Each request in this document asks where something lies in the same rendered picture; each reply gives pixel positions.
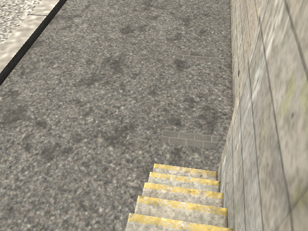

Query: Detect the stairs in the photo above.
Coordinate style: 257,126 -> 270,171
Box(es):
125,164 -> 234,231

